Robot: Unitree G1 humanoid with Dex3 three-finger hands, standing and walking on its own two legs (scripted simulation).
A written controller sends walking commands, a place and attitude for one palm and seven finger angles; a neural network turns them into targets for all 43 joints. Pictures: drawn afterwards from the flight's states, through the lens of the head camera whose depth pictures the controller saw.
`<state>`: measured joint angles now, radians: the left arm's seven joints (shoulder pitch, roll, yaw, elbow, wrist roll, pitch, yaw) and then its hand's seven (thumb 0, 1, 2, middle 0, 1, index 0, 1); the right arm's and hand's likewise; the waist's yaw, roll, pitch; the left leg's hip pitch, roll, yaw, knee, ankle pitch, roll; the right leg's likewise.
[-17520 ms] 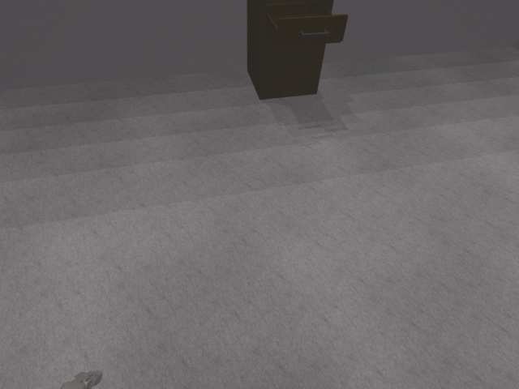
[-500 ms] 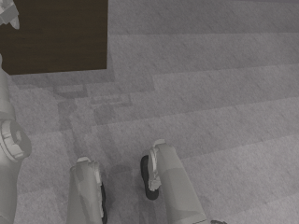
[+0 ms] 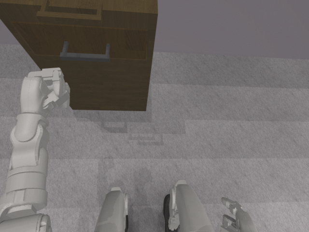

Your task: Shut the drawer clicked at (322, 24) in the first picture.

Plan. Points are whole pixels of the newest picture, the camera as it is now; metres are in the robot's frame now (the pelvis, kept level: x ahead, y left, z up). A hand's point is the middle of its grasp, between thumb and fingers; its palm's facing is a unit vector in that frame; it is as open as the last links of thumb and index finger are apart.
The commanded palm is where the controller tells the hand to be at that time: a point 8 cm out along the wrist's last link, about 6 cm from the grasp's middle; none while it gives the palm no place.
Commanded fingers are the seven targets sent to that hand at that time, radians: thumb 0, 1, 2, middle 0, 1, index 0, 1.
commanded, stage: draw the hand back to the body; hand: left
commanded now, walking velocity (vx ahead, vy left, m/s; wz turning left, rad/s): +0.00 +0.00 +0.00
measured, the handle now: (86, 51) +0.64 +0.21 -0.08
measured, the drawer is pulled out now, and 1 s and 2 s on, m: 0.00 0.00 0.00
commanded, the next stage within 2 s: step back with the hand held close in 1.02 s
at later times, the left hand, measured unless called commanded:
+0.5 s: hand out of the picture +0.32 +0.23 +0.18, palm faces +0.27 -0.91 -0.32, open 3.3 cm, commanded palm +0.26 +0.27 +0.20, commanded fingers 0.00 0.90 0.90 -1.40 -1.60 -1.40 -1.60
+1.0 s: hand out of the picture +0.22 +0.24 +0.30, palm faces +0.47 -0.78 -0.41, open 3.2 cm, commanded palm +0.17 +0.27 +0.31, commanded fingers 0.00 0.90 0.90 -1.40 -1.60 -1.40 -1.60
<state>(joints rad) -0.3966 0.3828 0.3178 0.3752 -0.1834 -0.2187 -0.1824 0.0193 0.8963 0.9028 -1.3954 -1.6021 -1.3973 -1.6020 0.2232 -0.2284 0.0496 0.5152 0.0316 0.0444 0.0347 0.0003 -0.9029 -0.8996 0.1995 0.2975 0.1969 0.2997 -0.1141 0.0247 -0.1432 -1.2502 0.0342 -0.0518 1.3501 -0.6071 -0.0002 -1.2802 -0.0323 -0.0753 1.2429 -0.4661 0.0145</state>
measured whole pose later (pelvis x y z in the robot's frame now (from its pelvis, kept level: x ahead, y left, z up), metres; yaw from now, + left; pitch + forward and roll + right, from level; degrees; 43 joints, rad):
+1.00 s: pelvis +0.05 -0.01 +0.13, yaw +2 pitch -3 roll -1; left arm 0.53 0.32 0.32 -0.47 -0.07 -0.10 0.11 0.01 0.89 0.90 -1.40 -1.60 -1.40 -1.60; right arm 0.21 -0.21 0.02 0.58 0.01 -0.13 -0.07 0.01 -0.90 -0.90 0.20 0.30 0.20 0.30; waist 0.07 0.09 -0.02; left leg -0.10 0.02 -0.01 0.50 -0.35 -0.01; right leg -0.17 -0.03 -0.06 0.50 -0.27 0.01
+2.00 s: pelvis -0.04 +0.00 +0.12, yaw +3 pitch +0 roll -1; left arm 0.59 0.38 0.38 -0.56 -0.02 -0.28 0.16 0.01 0.89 0.90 -1.40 -1.60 -1.41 -1.60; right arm 0.22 -0.21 -0.01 0.57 0.00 -0.07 -0.06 0.01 -0.90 -0.90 0.20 0.30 0.20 0.30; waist 0.00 0.00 0.04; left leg -0.36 -0.01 -0.02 0.58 -0.23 0.02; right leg -0.37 -0.04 -0.04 0.47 -0.11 0.03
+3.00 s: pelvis -0.15 +0.00 +0.12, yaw +1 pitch +4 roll -3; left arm 0.63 0.43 0.45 -0.65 -0.05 -0.34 0.14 0.01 0.89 0.90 -1.40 -1.60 -1.41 -1.60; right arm 0.18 -0.14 0.00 0.63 -0.05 -0.14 -0.03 0.01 -0.90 -0.90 0.20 0.30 0.20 0.30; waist 0.03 -0.03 -0.02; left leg -0.55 0.06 0.03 0.45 0.03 0.01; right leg -0.16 0.04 0.01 0.47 -0.39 -0.03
